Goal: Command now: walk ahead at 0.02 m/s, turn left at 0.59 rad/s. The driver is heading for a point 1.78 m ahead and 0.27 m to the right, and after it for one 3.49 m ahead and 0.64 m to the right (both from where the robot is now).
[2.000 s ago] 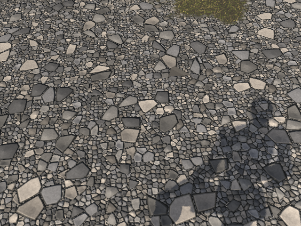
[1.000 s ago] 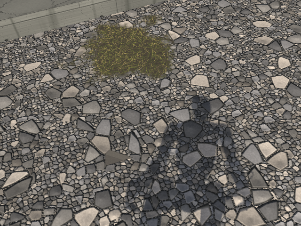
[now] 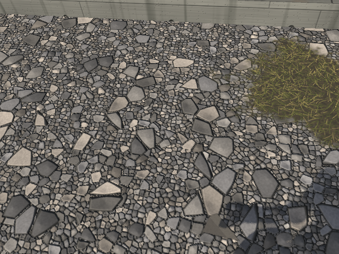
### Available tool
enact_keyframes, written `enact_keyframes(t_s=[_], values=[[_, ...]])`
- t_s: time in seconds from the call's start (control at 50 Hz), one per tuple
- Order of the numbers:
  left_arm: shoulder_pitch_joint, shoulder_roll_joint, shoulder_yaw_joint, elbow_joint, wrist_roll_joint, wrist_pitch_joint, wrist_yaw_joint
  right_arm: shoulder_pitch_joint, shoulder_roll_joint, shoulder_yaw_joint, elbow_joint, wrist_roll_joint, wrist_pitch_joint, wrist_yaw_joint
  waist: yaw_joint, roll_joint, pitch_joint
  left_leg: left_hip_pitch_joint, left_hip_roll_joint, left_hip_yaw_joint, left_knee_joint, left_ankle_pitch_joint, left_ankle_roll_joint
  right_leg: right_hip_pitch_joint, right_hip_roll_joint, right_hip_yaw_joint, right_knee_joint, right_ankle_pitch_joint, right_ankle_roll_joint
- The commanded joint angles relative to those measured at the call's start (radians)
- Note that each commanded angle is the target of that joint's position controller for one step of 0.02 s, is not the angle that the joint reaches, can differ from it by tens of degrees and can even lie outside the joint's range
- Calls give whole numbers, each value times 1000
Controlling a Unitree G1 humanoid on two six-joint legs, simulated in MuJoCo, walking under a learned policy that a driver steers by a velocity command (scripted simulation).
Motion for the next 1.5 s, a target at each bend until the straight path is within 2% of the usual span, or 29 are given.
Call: enact_keyframes(t_s=[0.02, 0.1, 0.22, 0.28, 0.3, 0.32, 0.34, 0.36, 0.38, 0.4, 0.44, 0.5, 0.56, 0.58, 0.62, 0.64, 0.68, 0.76, 0.94, 1.2, 1.24, 1.28, 1.3, 1.34, 1.36, 1.4, 1.46, 1.48, 1.5], values=[[-9, 131, 35, -67, 10, -6, 3, 71, -84, -21, -36, 11, 12, 25, -4, -211, -102, -80, 47, 22, 129, 58, -45, 149, -218, 126, -117, 563, -146], [70, 150, 48, -39, 8, -14, -5, -1, -53, -3, -64, 11, 20, 29, 41, -210, -111, -84, 57, 23, 4, 54, -52, 205, -256, 125, -116, 528, -181], [59, 177, 58, -15, 13, -9, -34, -28, -20, 28, -65, 18, 19, 20, 51, -255, -118, 123, 77, 94, -322, 28, -9, 119, -258, 100, -89, 453, -179], [46, 185, 60, 3, -2, 8, -40, 30, -6, 40, -35, 11, 0, 12, 6, -222, -112, 288, 77, 127, -651, 234, 25, 54, -234, 82, -17, 394, -130], [79, 167, 56, 15, -2, 9, -41, 23, -29, 41, -34, -2, -14, 5, 9, -160, -110, 377, 119, 51, -772, 336, 38, -18, -214, 68, 15, 282, -70], [124, 91, 37, -3, 7, 9, -50, 28, -95, 37, -47, -19, -28, -1, 38, 71, -150, 474, 363, -237, -847, 399, 73, -130, -129, -10, 183, -13, 1], [85, 59, 24, -20, -6, 25, -36, -15, -146, 29, -48, -6, -33, -8, 25, 205, -92, 266, 492, -321, -813, 592, 209, -118, -28, -23, 207, -343, 28], [57, 110, 35, -6, -9, 40, -30, -29, -92, 39, -43, -7, -42, -7, 10, 124, -58, 222, 463, -294, -818, 561, 249, -86, -45, 30, 298, -338, 33], [57, 111, 40, 9, -16, 44, -34, -75, -45, 57, -38, -5, -47, -9, 35, 99, -33, 212, 413, -231, -823, 537, 234, -92, -39, 43, 319, -294, 31], [79, 111, 42, 32, -15, 42, -37, -108, -27, 66, -34, -8, -46, -14, 56, 96, -24, 218, 358, -173, -818, 546, 200, -86, -37, 43, 308, -249, 32], [113, 110, 45, 65, 4, 38, -39, -89, -27, 69, -15, 2, -55, -25, 55, 105, -59, 289, 316, -115, -775, 710, 185, -78, -22, 29, 308, -211, 42], [104, 71, 32, 88, -4, 35, -33, -61, -20, 75, 20, 7, -60, -27, 38, 75, -86, 324, 310, -98, -739, 735, 186, -32, -16, 23, 208, -209, 55], [110, 62, 26, 116, -11, 34, -20, -64, -26, 74, 49, 6, -55, -31, 38, 75, -80, 308, 300, -123, -719, 635, 174, 40, -3, 7, 21, -118, 52], [131, 57, 22, 134, -8, 28, -17, -74, -29, 72, 56, 11, -53, -32, 55, 57, -82, 277, 288, -122, -711, 578, 150, 109, -11, 9, -92, 13, 47], [137, 103, 24, 148, 11, 8, -13, -44, -8, 77, 74, 12, -60, -28, 38, -8, -95, 187, 248, -120, -711, 413, 88, 231, -115, 120, -138, 181, 33], [91, 139, 32, 164, -3, 4, -20, -15, 2, 73, 90, 15, -56, -22, -10, -110, -38, 217, 184, -68, -760, 340, 76, 118, -117, 125, -98, 177, 9], [89, 80, 19, 183, -3, -7, -32, -37, -15, 68, 130, 10, -53, -26, 27, -105, -17, 286, 186, -59, -735, 360, 71, 57, -103, 115, -134, 93, 12], [97, 76, 16, 228, -5, -14, -21, -27, -7, 67, 180, 11, -59, -24, 27, -101, -36, 288, 196, -58, -733, 397, 71, 85, -96, 115, -154, 84, 9], [106, 58, 6, 303, -4, -13, -16, 16, 11, 76, 286, 12, -57, -31, 29, -60, -13, 256, 192, -52, -758, 349, 52, 79, -95, 122, -168, 19, -7], [137, 17, -9, 373, -6, -17, -12, 78, 48, 91, 369, 11, -59, -39, 25, -63, -3, 249, 197, -43, -745, 359, 46, 57, -86, 120, -166, 22, -12], [155, 32, -2, 379, -4, -13, -12, 91, 47, 89, 372, 9, -56, -39, 27, -79, -17, 236, 165, -21, -721, 182, 55, 48, -67, 125, -176, -188, -24], [169, 62, 14, 372, -2, -1, -15, 83, 39, 80, 356, 0, -50, -33, 37, -113, 33, 132, 119, 10, -642, -71, 80, 3, -74, 176, -190, -490, -69], [194, 66, 19, 373, -1, 3, -17, 64, 54, 81, 341, -7, -50, -28, 51, -135, 74, 61, 105, 22, -592, -102, 84, 0, -109, 236, -221, -577, -96], [247, 84, 35, 389, 2, 1, -15, 38, 111, 91, 312, -19, -65, -17, 65, -218, 90, -12, 92, 114, -411, 55, 72, 46, -241, 403, -316, -629, -164], [248, 81, 39, 388, 3, -5, -16, 25, 102, 88, 298, -22, -77, -12, 65, -206, 92, -15, 123, 116, -354, 95, 70, 30, -281, 439, -344, -584, -186], [208, 88, 47, 374, 8, -18, -22, 36, 90, 81, 283, -14, -97, -2, 36, -180, 76, 18, 141, 115, -375, 58, 78, 18, -269, 393, -328, -491, -181], [105, 71, 53, 338, -4, -27, -28, 237, 117, 74, 347, 2, -117, -4, -66, -141, 78, 393, 81, 159, -639, 149, 99, -221, -143, 220, -167, -453, -125], [76, 26, 42, 315, 0, -37, -32, 327, 71, 62, 368, -6, -125, -15, -98, -12, 70, 518, 193, -16, -753, 45, 113, -340, -74, 131, 29, -388, -93], [61, -62, 19, 277, -4, -49, -43, 447, -33, 37, 384, -5, -129, -21, -121, 230, 12, 612, 438, -434, -951, -256, 179, -485, 52, -42, 354, -320, -49]])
